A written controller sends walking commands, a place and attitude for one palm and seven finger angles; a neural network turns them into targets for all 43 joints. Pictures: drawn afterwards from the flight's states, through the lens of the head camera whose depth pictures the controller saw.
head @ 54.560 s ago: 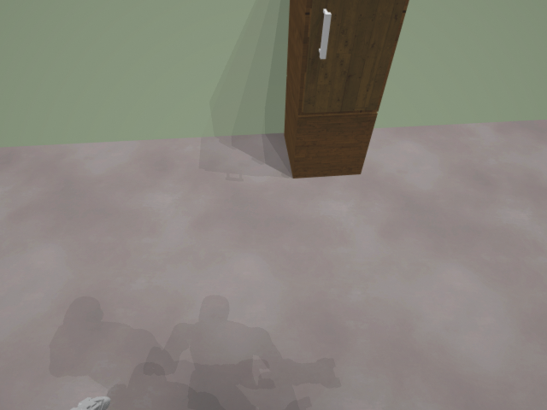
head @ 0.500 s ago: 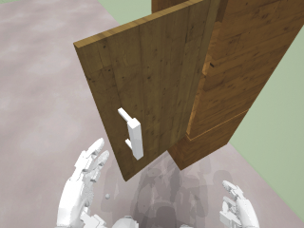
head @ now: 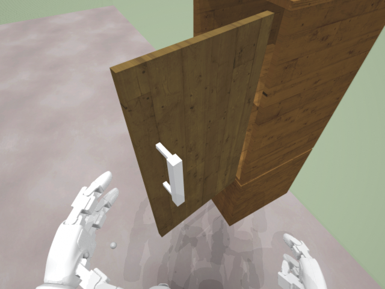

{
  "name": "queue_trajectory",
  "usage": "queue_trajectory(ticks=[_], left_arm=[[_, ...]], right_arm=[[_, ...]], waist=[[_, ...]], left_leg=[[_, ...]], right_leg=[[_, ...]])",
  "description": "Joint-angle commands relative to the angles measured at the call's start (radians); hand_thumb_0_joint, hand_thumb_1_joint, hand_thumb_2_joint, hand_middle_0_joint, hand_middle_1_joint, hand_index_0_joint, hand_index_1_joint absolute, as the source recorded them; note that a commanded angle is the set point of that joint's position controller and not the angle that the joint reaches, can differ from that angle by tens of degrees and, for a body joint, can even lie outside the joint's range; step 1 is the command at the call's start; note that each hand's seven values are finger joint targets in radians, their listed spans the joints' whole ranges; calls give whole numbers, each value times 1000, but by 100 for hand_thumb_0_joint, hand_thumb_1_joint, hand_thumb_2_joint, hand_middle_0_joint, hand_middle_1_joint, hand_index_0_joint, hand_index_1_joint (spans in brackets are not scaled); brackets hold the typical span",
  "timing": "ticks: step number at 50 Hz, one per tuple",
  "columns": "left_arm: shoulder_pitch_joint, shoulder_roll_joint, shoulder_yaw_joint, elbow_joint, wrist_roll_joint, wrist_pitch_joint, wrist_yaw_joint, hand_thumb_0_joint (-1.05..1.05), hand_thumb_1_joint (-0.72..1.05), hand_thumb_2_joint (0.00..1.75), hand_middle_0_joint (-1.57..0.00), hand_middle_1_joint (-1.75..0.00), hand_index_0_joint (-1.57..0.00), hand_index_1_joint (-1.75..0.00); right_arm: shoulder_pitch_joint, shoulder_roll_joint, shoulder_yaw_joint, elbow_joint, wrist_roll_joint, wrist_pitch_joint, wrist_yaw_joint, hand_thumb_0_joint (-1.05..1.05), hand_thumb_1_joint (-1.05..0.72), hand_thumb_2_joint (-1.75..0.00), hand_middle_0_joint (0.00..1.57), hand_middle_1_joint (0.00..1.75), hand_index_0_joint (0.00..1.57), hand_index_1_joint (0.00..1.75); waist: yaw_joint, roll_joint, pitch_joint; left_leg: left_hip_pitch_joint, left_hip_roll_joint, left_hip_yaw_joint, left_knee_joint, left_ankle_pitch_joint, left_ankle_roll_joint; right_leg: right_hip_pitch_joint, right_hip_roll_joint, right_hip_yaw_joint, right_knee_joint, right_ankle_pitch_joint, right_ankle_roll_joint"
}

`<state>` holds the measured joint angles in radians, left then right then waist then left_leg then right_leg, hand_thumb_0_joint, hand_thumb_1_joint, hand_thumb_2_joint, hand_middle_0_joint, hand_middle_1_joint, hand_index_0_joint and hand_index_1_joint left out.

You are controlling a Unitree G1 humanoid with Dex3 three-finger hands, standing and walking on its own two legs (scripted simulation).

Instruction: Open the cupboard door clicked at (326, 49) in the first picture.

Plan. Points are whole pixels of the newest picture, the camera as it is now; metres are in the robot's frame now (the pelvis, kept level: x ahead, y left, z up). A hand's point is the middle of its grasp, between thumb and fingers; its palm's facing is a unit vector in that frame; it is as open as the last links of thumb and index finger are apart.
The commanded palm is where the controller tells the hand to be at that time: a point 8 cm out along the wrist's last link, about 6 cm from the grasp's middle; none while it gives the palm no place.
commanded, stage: draw the hand back to the body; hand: left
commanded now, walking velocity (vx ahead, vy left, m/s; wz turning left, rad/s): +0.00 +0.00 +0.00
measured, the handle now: (170, 175) +0.34 +0.07 +0.06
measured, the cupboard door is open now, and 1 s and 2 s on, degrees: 100 100 100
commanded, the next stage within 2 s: step back with the hand held close in 1.28 s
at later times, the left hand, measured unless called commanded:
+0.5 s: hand (51, 222) +0.19 +0.22 +0.15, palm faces +0.25 -0.91 -0.34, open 13.9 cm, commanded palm +0.15 +0.27 +0.19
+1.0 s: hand out of the picture +0.22 +0.27 +0.23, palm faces +0.45 -0.80 -0.39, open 8.1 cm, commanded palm +0.17 +0.31 +0.24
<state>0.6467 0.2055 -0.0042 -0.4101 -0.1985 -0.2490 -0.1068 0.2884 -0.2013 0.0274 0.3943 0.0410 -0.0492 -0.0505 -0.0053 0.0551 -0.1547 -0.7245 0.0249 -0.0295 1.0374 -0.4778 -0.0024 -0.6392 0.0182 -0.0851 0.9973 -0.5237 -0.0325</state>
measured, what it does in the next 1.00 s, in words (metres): rises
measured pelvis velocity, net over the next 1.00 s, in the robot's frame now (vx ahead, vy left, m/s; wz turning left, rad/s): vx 0.03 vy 0.01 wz -0.02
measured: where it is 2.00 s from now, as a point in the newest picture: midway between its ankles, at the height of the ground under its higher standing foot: outside the picture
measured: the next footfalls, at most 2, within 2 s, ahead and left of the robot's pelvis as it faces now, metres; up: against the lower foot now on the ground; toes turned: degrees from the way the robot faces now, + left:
none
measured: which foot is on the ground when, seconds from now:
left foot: down 0.00-1.00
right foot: down 0.00-1.00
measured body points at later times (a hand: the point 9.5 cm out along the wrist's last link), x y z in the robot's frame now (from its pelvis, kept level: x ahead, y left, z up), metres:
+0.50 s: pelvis +0.02 +0.02 +0.04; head +0.01 +0.00 +0.49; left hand +0.17 +0.27 +0.17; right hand +0.21 -0.19 -0.02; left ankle +0.02 +0.12 -0.67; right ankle -0.01 -0.10 -0.67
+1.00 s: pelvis +0.03 +0.01 +0.07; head +0.01 -0.01 +0.52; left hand +0.19 +0.31 +0.25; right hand +0.22 -0.21 -0.01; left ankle +0.02 +0.12 -0.67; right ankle -0.01 -0.10 -0.67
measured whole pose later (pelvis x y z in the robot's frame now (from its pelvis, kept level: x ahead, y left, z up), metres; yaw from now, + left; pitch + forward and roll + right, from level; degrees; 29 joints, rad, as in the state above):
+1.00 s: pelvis +0.03 +0.01 +0.07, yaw -1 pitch -3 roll +0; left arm 0.48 0.35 0.35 -0.44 -0.08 -0.06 0.12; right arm 0.19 -0.23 0.03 0.60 0.01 -0.08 -0.08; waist 0.06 0.05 -0.01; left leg -0.15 0.00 0.02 0.47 -0.27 0.01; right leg -0.08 0.01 -0.04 0.42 -0.30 -0.01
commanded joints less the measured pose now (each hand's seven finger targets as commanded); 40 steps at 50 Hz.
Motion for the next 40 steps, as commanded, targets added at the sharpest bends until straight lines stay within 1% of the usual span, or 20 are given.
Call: queue_trajectory(ticks=[1, 3, 5, 8, 10, 11, 12, 13, 14, 16, 17, 18, 20, 22, 24, 27, 29, 32, 33, 40], left_arm=[[11, 95, 90, -233, -37, -46, -35, 0, -50, 30, -15, -30, -15, -30], [7, 105, 112, -234, -50, -38, -47, 0, -50, 30, -15, -30, -15, -30], [2, 116, 134, -257, -64, -32, -58, 0, -50, 30, -15, -30, -15, -30], [4, 127, 154, -271, -78, -16, -74, 0, -40, 34, -15, -30, -15, -30], [-17, 136, 170, -272, -87, 2, -82, 0, -32, 37, -16, -30, -16, -30], [-17, 281, 204, -352, 60, 53, 53, 0, -29, 39, -16, -30, -16, -30], [15, 233, 202, -335, 78, 92, 121, 0, -26, 40, -16, -30, -16, -30], [47, 175, 156, -325, 97, 123, 152, 0, -22, 42, -16, -30, -16, -30], [52, 168, 153, -309, 108, 144, 174, 0, -18, 43, -16, -30, -16, -30], [21, 188, 160, -339, 126, 161, 202, 0, -12, 47, -16, -30, -16, -30], [12, 208, 185, -336, 132, 166, 215, 0, -8, 48, -16, -30, -16, -30], [4, 206, 182, -339, 137, 168, 225, 0, -5, 50, -17, -30, -17, -30], [-29, 212, 192, -320, 142, 175, 237, 0, 2, 52, -17, -30, -17, -30], [-59, 247, 236, -311, 145, 174, 250, 0, 9, 55, -17, -30, -17, -30], [-86, 234, 235, -307, 145, 171, 252, 0, 17, 58, -17, -30, -17, -30], [-98, 254, 272, -300, 145, 166, 255, 0, 27, 63, -18, -30, -18, -30], [-106, 249, 279, -310, 144, 160, 252, 0, 34, 66, -18, -30, -18, -30], [-110, 274, 329, -277, 139, 159, 252, 0, 44, 70, -18, -30, -18, -30], [-111, 261, 326, -271, 136, 158, 248, 0, 48, 72, -19, -30, -19, -30], [-181, 316, 430, -273, 125, 143, 248, 0, 73, 82, -19, -30, -19, -30]], right_arm=[[-107, -113, -51, -164, 9, -80, -12, 0, -90, -90, 20, 30, 20, 30], [-110, -114, -50, -157, 10, -88, -13, 0, -90, -90, 20, 30, 20, 30], [-113, -115, -49, -154, 13, -95, -15, 0, -90, -90, 20, 30, 20, 30], [-116, -117, -46, -148, 17, -107, -15, 0, -90, -90, 20, 30, 20, 30], [-120, -121, -44, -142, 21, -114, -16, 0, -90, -90, 20, 30, 20, 30], [-121, -116, -43, -161, 5, -94, -50, 0, -90, -90, 20, 30, 20, 30], [-117, -95, -32, -150, 0, -88, -60, 0, -90, -90, 20, 30, 20, 30], [-113, -92, -24, -142, -3, -79, -62, 0, -90, -90, 20, 30, 20, 30], [-115, -93, -23, -133, -4, -70, -64, 0, -90, -90, 20, 30, 20, 30], [-124, -102, -20, -128, -8, -63, -67, 0, -90, -90, 20, 30, 20, 30], [-131, -104, -18, -116, -13, -65, -68, 0, -90, -90, 20, 30, 20, 30], [-133, -104, -16, -111, -12, -67, -70, 0, -90, -90, 20, 30, 20, 30], [-142, -105, -12, -96, -15, -71, -73, 0, -90, -90, 20, 30, 20, 30], [-157, -110, -10, -74, -19, -79, -75, 0, -90, -90, 20, 30, 20, 30], [-163, -109, -5, -59, -20, -86, -73, 0, -90, -90, 20, 30, 20, 30], [-179, -113, -5, -31, -23, -98, -66, 0, -90, -90, 20, 30, 20, 30], [-179, -113, -7, -17, -25, -107, -59, 0, -90, -90, 20, 30, 20, 30], [-195, -117, -13, 3, -28, -108, -52, 0, -90, -90, 20, 30, 20, 30], [-198, -113, -12, 6, -28, -107, -50, 0, -90, -90, 20, 30, 20, 30], [-208, -117, -26, 32, -31, -97, -41, 0, -90, -90, 20, 30, 20, 30]], waist=[[6, -24, -58], [6, -40, -54], [12, -6, -56], [17, -1, -60], [17, -1, -41], [74, 13, -39], [53, 7, 0], [45, 28, 17], [41, 7, 41], [38, 5, 20], [42, -9, 17], [37, -13, 19], [36, -19, 45], [45, -20, 58], [44, -8, 60], [56, 13, 59], [56, 36, 54], [66, -11, 72], [64, -3, 88], [72, 8, 71]], left_leg=[[144, -37, -4, -181, 166, 33], [157, -37, -6, -193, 182, 33], [182, -37, -7, -206, 198, 33], [214, -37, -10, -226, 235, 33], [225, -34, -13, -244, 224, 32], [236, -19, 0, -290, 222, 27], [256, -23, 3, -302, 214, 27], [275, -20, 5, -317, 216, 27], [284, -15, 1, -329, 234, 28], [334, -13, -2, -357, 255, 29], [349, -14, -1, -372, 265, 31], [368, -13, -1, -387, 278, 31], [400, -11, -1, -419, 274, 31], [427, -13, 0, -448, 284, 31], [463, -12, -5, -483, 296, 29], [506, -9, -8, -521, 359, 25], [537, -5, -9, -545, 413, 21], [552, -2, -3, -572, 447, 18], [558, -2, 1, -580, 458, 18], [607, -3, 19, -614, 508, 17]], right_leg=[[61, 5, 47, -230, 202, 22], [81, 5, 43, -239, 223, 23], [90, 8, 36, -244, 241, 21], [116, 10, 23, -249, 289, 20], [117, 13, 14, -262, 273, 21], [153, -17, 85, -322, 267, 2], [148, -20, 81, -358, 249, 3], [166, -25, 65, -357, 252, 5], [174, -23, 54, -364, 271, 6], [206, -22, 48, -383, 286, 9], [233, -21, 48, -402, 296, 9], [249, -25, 46, -409, 309, 10], [262, -25, 43, -439, 302, 13], [301, -25, 46, -474, 311, 11], [326, -26, 40, -488, 314, 12], [385, -25, 38, -512, 362, 8], [413, -26, 35, -520, 395, 9], [454, -21, 33, -549, 429, 9], [457, -22, 33, -554, 442, 11], [513, -21, 41, -594, 504, 12]])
